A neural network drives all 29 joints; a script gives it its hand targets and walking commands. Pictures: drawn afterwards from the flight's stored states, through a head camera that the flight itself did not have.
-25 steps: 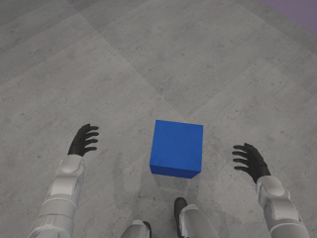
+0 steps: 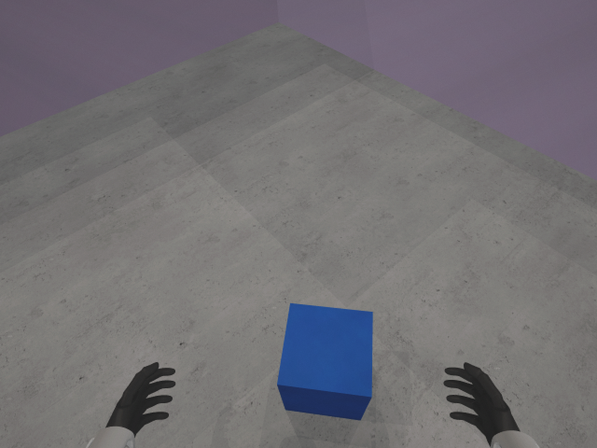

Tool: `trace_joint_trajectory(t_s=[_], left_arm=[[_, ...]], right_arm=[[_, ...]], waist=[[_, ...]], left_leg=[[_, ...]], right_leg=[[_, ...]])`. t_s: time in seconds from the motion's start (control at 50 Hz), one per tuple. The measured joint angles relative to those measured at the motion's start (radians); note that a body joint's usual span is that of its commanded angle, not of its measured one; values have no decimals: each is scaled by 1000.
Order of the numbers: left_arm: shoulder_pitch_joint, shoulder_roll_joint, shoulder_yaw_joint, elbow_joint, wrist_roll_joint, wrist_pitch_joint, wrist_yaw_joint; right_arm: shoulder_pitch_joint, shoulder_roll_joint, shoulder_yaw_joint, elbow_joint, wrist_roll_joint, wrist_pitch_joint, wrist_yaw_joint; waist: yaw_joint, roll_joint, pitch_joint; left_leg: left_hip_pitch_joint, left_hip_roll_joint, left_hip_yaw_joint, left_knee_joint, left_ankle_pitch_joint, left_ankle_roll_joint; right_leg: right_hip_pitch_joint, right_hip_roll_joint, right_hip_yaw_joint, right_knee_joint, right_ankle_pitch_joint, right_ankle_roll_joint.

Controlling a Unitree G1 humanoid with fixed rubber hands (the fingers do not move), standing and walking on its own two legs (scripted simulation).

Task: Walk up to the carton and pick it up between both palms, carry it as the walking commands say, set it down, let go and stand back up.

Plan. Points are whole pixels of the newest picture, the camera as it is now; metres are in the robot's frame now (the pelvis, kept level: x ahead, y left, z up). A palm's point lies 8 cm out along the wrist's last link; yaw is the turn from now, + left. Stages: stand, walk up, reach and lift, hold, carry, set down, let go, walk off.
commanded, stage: let go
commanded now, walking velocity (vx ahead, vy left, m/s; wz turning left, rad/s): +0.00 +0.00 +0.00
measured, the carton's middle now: (326, 363) +0.43 -0.05 -0.62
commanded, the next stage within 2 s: stand in 0.34 s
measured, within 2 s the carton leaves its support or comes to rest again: neither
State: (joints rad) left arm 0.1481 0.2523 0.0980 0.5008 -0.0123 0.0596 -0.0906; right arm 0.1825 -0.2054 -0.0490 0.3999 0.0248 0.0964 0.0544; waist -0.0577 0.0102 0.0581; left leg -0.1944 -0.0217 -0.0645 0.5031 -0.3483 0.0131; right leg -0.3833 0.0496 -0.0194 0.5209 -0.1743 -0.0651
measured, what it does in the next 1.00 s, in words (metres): shifts its weight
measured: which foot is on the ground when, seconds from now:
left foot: down 0.00-1.00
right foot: down 0.00-1.00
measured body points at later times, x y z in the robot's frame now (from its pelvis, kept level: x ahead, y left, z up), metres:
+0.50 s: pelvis +0.00 +0.01 +0.00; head +0.00 +0.00 +0.45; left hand +0.18 +0.27 -0.08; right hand +0.15 -0.28 -0.08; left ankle -0.05 +0.14 -0.73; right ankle +0.06 -0.07 -0.73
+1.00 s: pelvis +0.04 +0.04 +0.00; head +0.04 +0.05 +0.45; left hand +0.20 +0.31 -0.10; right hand +0.15 -0.26 -0.08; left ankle -0.05 +0.14 -0.73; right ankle +0.06 -0.07 -0.73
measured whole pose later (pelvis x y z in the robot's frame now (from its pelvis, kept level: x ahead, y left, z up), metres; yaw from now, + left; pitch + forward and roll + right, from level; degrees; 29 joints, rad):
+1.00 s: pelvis +0.04 +0.04 +0.00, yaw +0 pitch +2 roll -2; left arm 0.19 0.25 0.09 0.70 0.02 0.02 0.00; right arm 0.33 -0.35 -0.05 0.61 0.02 -0.02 -0.05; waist -0.03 0.02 -0.06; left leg -0.17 -0.03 -0.06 0.59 -0.44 0.02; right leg -0.33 0.05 -0.02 0.56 -0.26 -0.04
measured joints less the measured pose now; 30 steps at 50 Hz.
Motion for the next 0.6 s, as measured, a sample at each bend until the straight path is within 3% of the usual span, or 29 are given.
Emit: trace_joint_trajectory(t_s=[0.14,0.36,0.48,0.6], left_arm=[[11,0,-3,-7,0,0,-8],[41,0,-4,14,4,1,27],[41,0,-4,96,28,-4,73],[41,0,-4,127,29,-8,75]], right_arm=[[9,-12,1,-3,0,32,-16],[9,-16,1,-2,0,131,-54],[36,-104,1,106,-3,7,-57],[139,-158,1,184,-8,-52,-52]], waist=[[0,1,1],[3,1,-25],[14,10,-52],[13,10,-84]], left_leg=[[31,5,0,-22,5,0],[53,5,0,-19,4,-15],[30,5,1,74,-104,-15],[26,5,0,84,-82,-15]], right_leg=[[22,5,0,-3,-6,-10],[45,4,0,-2,-6,-8],[45,6,0,31,-35,12],[45,6,0,41,-60,29]])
